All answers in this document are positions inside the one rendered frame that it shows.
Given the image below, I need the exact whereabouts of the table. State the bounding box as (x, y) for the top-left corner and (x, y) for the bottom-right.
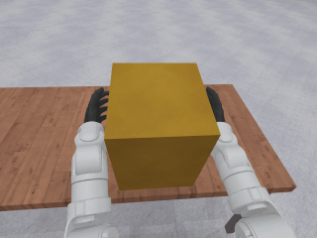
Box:
(0, 84), (297, 234)

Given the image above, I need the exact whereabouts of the robot right forearm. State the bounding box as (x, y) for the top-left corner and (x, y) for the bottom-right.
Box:
(210, 122), (296, 238)

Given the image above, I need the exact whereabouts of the left robot upper arm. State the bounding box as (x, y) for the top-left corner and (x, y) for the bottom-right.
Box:
(67, 223), (119, 238)

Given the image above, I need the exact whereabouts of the robot left hand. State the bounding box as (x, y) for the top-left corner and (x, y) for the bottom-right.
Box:
(84, 87), (110, 124)

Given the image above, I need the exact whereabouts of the right robot upper arm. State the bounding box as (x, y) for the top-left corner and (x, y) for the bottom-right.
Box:
(235, 212), (295, 238)

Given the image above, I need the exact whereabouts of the robot left forearm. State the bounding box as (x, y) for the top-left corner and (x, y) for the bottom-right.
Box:
(63, 121), (112, 238)

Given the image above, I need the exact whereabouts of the robot right hand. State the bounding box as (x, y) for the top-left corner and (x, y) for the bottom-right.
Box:
(206, 86), (226, 122)

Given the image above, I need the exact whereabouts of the carton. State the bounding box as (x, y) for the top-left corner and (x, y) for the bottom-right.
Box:
(104, 62), (221, 190)

